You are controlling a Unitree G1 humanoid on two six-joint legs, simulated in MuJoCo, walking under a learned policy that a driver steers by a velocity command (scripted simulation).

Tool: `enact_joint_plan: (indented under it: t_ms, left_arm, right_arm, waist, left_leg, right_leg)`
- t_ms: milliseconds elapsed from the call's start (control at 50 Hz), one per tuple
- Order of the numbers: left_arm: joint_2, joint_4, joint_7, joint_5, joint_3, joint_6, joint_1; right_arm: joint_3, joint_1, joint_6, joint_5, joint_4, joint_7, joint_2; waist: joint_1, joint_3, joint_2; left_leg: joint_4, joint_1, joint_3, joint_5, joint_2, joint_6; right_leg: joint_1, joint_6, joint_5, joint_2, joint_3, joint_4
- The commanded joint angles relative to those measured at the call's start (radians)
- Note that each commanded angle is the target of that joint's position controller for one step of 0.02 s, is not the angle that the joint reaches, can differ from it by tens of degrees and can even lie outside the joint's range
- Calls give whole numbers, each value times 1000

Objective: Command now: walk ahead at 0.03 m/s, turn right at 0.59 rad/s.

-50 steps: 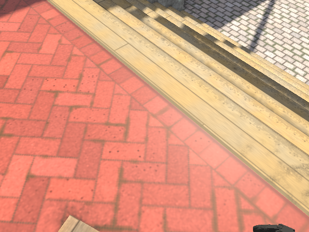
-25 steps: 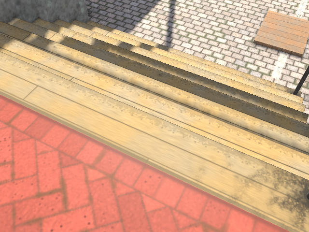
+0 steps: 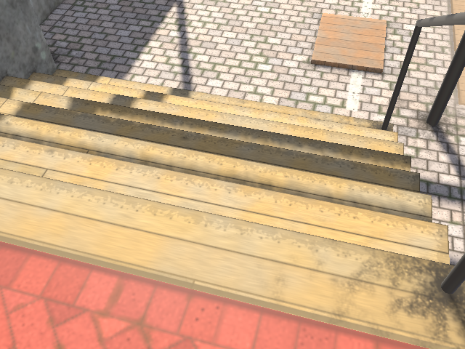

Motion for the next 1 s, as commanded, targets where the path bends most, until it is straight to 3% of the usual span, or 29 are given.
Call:
enact_joint_plan:
  t_ms: [20,60,80,100,120,140,160,180,220,260,320,400,460,480,500,520,540,560,580,600,660,720,800,1000]
  left_arm:
    - [147,-74,-6,7,36,0,-1]
    - [140,-90,-7,-7,34,4,-47]
    - [107,-100,-3,-17,26,0,-40]
    - [20,-106,1,-20,7,-4,35]
    - [97,-132,7,-2,28,-11,-12]
    - [148,-127,5,23,41,-14,-33]
    - [139,-111,-2,18,42,-10,-21]
    - [131,-87,-3,10,40,-1,16]
    - [119,-66,-11,5,35,15,47]
    - [108,-77,-12,-4,29,27,7]
    - [100,-79,-3,-5,21,40,-26]
    - [70,-77,1,-11,-3,48,-65]
    - [31,-74,-1,-18,-33,42,-69]
    - [34,-61,1,-23,-35,37,-45]
    - [29,-39,3,-24,-40,28,2]
    - [45,-22,4,-21,-43,13,26]
    - [139,-13,11,-18,-22,6,-24]
    - [65,-32,11,-12,-45,-3,-92]
    - [12,-46,11,-4,-63,-9,-142]
    - [8,-46,13,2,-64,-12,-140]
    - [28,-7,25,-14,-62,-21,-94]
    - [15,12,23,-13,-65,-20,-90]
    - [5,56,23,-15,-64,-22,-58]
    - [-19,171,27,-20,-62,-31,-16]
  right_arm:
    - [-17,10,-35,14,-85,-8,-84]
    - [-16,108,-50,17,-69,-14,-82]
    - [-28,142,-60,6,-64,-21,-124]
    - [-40,144,-59,-8,-80,-26,-202]
    - [-52,99,-48,-20,-102,-18,-262]
    - [-45,118,-45,-16,-97,-12,-209]
    - [-30,70,-47,-7,-100,-5,-156]
    - [-23,31,-47,-9,-112,2,-136]
    - [-20,29,-52,-10,-121,3,-127]
    - [-22,74,-56,-8,-111,9,-128]
    - [-25,120,-69,0,-103,9,-135]
    - [-24,140,-71,-5,-86,7,-132]
    - [-24,142,-60,-11,-69,15,-145]
    - [-24,158,-54,-11,-58,19,-147]
    - [-23,165,-47,-5,-46,22,-146]
    - [-27,206,-42,-1,-27,22,-149]
    - [-24,208,-46,17,-58,30,-115]
    - [-20,197,-46,16,-38,33,-117]
    - [-19,202,-43,17,-14,40,-103]
    - [-21,201,-44,18,6,49,-105]
    - [-18,190,-43,7,20,56,-96]
    - [-15,204,-40,7,56,49,-95]
    - [-15,211,-44,5,99,44,-95]
    - [-9,234,-44,4,208,29,-79]
  waist:
    - [-18,-74,-156]
    - [-82,-70,-141]
    - [-88,-69,-82]
    - [-48,-99,148]
    - [-71,-26,245]
    - [-67,-22,122]
    - [-35,-13,83]
    - [-9,-20,86]
    - [-13,-59,147]
    - [-36,-74,138]
    - [-59,-101,127]
    - [-71,-92,154]
    - [-72,-95,196]
    - [-70,-85,210]
    - [-39,-72,204]
    - [-33,-52,177]
    - [-90,-23,-132]
    - [-90,-27,-148]
    - [-102,-15,-107]
    - [-87,-19,-63]
    - [-75,24,-45]
    - [-72,52,-15]
    - [-63,50,26]
    - [-63,43,47]
  left_leg:
    - [-124,65,17,-63,-51,33]
    - [-361,253,31,28,-55,54]
    - [-484,375,-26,58,28,68]
    - [-574,480,-280,-1,297,125]
    - [-592,388,-497,176,424,255]
    - [-554,345,-423,286,398,298]
    - [-523,311,-303,364,322,280]
    - [-510,300,-192,412,250,241]
    - [-484,309,-98,549,194,227]
    - [-475,329,-77,587,198,245]
    - [-450,383,-93,698,239,278]
    - [-462,395,-92,529,227,264]
    - [-462,348,-87,587,232,258]
    - [-453,335,-91,607,227,248]
    - [-424,305,-80,629,216,221]
    - [-404,245,-69,593,202,171]
    - [-378,233,46,426,94,90]
    - [-393,307,62,291,83,57]
    - [-410,368,60,280,85,45]
    - [-404,408,67,311,86,42]
    - [-407,367,47,352,112,55]
    - [-427,330,44,273,103,47]
    - [-453,311,17,228,117,49]
    - [-477,320,-8,195,131,55]
  right_leg:
    - [110,-121,108,-278,374,-120]
    - [35,-64,97,-231,373,-76]
    - [-53,-10,-65,-175,332,-15]
    - [-163,51,-341,-56,135,237]
    - [-347,79,-501,63,-25,413]
    - [-304,94,-440,-13,14,568]
    - [-282,97,-371,-15,17,636]
    - [-260,106,-312,-11,-2,691]
    - [-237,127,-264,-2,-34,796]
    - [-241,141,-247,-3,-37,831]
    - [-243,137,-264,-10,-21,874]
    - [-165,132,-304,-51,-44,619]
    - [5,95,-469,-89,-147,387]
    - [55,83,-420,-87,-169,282]
    - [137,66,-275,-96,-167,95]
    - [227,44,-104,-125,-105,-80]
    - [133,-12,68,-220,68,6]
    - [29,-36,23,-269,135,15]
    - [-16,-26,-44,-255,101,31]
    - [-32,-10,-120,-222,61,46]
    - [-53,15,-218,-176,11,62]
    - [-55,6,-219,-184,15,63]
    - [-32,4,-214,-168,-14,95]
    - [-14,4,-180,-160,-38,101]
Velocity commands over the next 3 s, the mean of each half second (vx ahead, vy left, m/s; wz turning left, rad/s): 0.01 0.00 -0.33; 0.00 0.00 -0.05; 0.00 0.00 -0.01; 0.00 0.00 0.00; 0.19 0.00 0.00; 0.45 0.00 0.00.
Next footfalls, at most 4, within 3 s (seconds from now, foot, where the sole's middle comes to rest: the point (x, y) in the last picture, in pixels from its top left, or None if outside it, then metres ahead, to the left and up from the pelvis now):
0.08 left None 0.07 0.13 -0.77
0.52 right None -0.06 -0.08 -0.73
2.72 left None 0.28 0.11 -0.77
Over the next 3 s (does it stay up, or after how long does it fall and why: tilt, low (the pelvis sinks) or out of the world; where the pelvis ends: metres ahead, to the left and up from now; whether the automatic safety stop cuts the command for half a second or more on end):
stays up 0.31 0.04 0.01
